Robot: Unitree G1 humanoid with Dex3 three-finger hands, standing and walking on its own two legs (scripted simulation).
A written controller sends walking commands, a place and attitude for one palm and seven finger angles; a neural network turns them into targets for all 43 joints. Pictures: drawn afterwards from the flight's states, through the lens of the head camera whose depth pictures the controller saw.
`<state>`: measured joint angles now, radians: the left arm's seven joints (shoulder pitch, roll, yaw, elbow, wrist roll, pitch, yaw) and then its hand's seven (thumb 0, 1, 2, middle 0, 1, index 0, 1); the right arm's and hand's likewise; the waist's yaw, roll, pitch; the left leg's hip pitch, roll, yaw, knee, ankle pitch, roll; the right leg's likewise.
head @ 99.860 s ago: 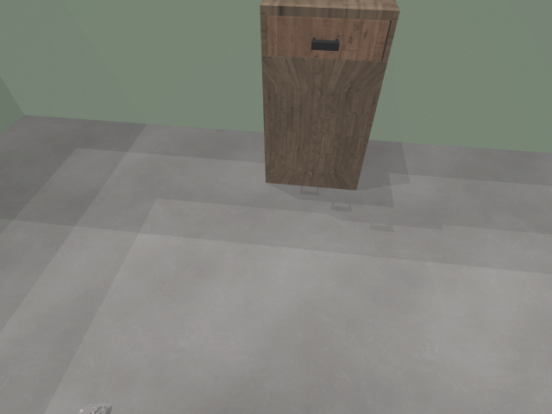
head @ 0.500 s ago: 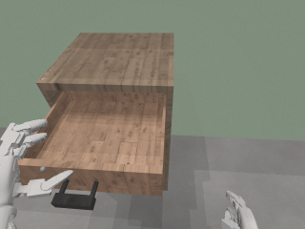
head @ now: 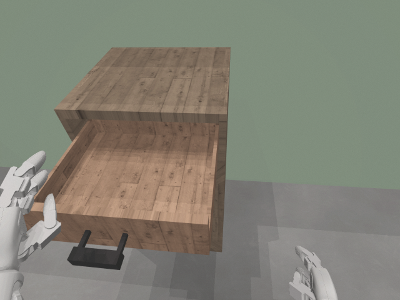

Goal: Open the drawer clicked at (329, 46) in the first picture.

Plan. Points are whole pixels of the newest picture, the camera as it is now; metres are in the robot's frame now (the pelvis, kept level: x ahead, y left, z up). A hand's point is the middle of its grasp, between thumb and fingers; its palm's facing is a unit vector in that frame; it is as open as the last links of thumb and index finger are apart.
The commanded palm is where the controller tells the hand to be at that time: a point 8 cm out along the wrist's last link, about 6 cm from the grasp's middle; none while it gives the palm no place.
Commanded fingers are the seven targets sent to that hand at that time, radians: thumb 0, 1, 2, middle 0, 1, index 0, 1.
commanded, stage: draw the hand back to the body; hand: left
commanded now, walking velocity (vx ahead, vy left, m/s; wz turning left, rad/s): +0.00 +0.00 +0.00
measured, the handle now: (101, 247) +0.22 +0.24 -0.01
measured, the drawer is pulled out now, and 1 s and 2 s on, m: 0.30 0.30 0.30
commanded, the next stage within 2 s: step back with the hand held close in 0.02 s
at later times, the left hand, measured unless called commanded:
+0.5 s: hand (45, 231) +0.17 +0.25 +0.15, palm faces +0.27 -0.82 -0.51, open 7.4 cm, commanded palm +0.11 +0.30 +0.18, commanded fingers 0.00 0.90 0.90 -0.20 -0.30 -0.20 -0.30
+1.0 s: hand out of the picture +0.11 +0.28 +0.16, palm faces +0.36 -0.82 -0.45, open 7.4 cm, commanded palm +0.05 +0.32 +0.18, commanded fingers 0.00 0.90 0.90 -0.20 -0.30 -0.20 -0.30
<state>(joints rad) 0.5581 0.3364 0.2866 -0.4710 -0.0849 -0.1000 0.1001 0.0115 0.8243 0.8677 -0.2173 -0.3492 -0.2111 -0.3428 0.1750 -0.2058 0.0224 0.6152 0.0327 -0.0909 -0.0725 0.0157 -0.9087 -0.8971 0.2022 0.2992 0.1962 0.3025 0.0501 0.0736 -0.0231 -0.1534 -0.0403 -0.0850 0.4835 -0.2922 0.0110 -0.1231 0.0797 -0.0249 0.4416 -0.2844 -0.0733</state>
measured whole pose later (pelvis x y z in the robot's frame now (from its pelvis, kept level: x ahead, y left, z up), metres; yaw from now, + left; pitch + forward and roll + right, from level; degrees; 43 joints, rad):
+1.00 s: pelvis -0.08 +0.04 -0.01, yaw +1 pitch +3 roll -2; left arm 0.63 0.40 0.39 -0.65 -0.03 -0.23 0.14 0.01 0.89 0.90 -0.21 -0.31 -0.21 -0.30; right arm 0.22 -0.21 0.02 0.55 0.02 -0.07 -0.05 0.01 -0.91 -0.90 0.21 0.30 0.20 0.30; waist -0.01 -0.01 -0.02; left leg -0.46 -0.04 -0.04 0.64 -0.22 0.05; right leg -0.40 0.05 -0.04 0.57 -0.21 -0.02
